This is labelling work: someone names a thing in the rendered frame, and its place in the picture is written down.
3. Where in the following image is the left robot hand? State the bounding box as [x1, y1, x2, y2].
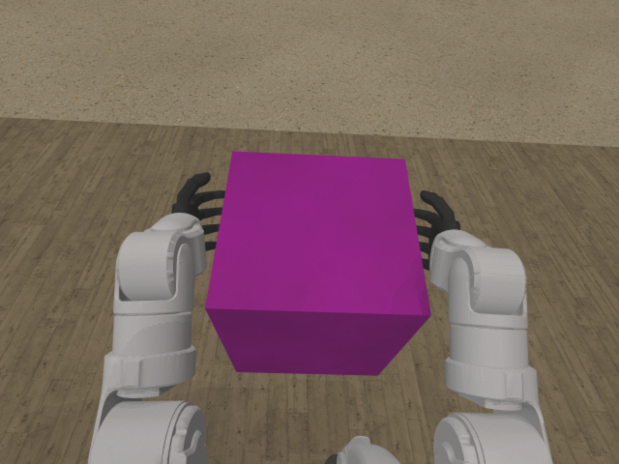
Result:
[171, 172, 225, 251]

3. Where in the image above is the robot right forearm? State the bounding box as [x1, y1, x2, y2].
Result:
[429, 229, 553, 464]

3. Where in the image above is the robot left forearm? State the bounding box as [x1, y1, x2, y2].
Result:
[88, 213, 207, 464]

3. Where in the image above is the right robot thigh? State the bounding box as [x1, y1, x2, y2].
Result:
[337, 444, 400, 464]

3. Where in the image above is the robot right upper arm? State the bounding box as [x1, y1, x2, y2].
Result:
[433, 413, 551, 464]

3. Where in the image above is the robot left upper arm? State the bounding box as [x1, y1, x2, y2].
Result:
[90, 400, 207, 464]

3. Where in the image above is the robot right shin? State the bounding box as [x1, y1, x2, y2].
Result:
[345, 436, 370, 448]

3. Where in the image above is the right robot hand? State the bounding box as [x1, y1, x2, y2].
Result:
[414, 190, 460, 270]

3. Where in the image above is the carton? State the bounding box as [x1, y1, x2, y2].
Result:
[205, 151, 431, 376]

